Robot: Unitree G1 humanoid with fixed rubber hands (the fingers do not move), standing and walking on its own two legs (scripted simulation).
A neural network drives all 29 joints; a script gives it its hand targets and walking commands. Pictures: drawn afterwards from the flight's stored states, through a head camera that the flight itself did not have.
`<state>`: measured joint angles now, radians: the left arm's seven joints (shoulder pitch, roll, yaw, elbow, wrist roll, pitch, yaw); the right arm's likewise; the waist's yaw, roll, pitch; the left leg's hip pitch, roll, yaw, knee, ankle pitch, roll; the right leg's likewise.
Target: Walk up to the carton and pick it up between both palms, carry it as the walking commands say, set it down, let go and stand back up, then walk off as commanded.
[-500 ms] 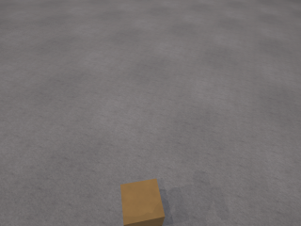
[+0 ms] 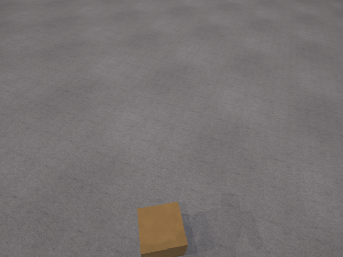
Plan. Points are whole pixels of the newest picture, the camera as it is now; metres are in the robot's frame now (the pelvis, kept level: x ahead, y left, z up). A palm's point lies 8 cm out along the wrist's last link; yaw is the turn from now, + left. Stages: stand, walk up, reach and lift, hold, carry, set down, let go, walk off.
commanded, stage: stand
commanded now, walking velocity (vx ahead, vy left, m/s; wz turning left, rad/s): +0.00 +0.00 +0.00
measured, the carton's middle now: (161, 232) +0.42 +0.02 -0.69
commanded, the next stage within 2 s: walk off in 0.06 s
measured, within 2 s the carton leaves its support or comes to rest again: neither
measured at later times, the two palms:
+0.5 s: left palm out of the picture +0.03 +0.27 -0.13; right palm out of the picture +0.05 -0.32 -0.12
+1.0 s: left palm out of the picture -0.06 +0.10 -0.16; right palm out of the picture -0.06 -0.42 -0.13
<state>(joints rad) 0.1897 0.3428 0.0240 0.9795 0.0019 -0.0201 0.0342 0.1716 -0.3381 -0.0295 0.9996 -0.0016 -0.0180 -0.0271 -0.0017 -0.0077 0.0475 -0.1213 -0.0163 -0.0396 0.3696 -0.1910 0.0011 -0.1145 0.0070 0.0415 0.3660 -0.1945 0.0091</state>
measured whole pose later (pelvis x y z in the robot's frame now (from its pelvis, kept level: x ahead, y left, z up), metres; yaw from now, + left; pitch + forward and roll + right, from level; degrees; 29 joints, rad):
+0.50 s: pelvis -0.02 -0.03 +0.00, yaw +1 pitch -1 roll -1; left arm 0.20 0.35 0.04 1.00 0.02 0.10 0.01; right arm 0.16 -0.32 -0.03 0.97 -0.04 0.03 -0.04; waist -0.04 0.01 0.07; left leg -0.25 0.04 -0.08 0.45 -0.19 -0.04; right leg -0.35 0.04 0.01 0.84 -0.47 0.02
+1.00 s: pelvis -0.12 -0.16 -0.02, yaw +5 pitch -1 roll -2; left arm 0.16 0.26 0.03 0.91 0.02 0.11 0.02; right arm 0.21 -0.23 -0.04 1.00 -0.01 0.06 -0.07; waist -0.02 -0.03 0.06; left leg -0.16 0.02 0.07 0.54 -0.38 0.01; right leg -0.34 0.06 -0.13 0.52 -0.19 -0.07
